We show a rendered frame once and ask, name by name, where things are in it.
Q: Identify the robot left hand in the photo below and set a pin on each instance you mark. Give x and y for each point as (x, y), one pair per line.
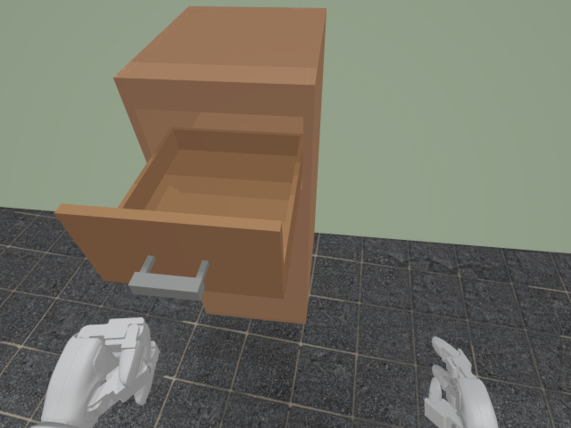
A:
(119, 352)

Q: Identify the handle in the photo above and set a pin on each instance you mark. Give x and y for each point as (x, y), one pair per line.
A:
(178, 287)

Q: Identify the drawer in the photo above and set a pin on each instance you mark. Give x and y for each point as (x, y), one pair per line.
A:
(227, 196)

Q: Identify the cabinet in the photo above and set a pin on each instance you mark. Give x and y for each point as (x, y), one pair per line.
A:
(239, 68)

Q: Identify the robot right hand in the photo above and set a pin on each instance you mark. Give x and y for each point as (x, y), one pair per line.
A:
(469, 403)

